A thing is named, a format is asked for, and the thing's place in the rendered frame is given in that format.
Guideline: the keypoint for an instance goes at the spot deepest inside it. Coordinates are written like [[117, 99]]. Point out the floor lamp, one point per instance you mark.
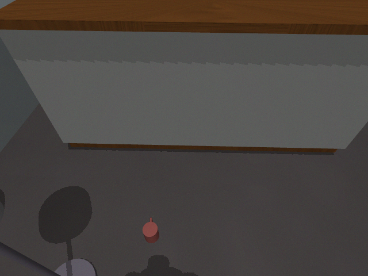
[[75, 267]]

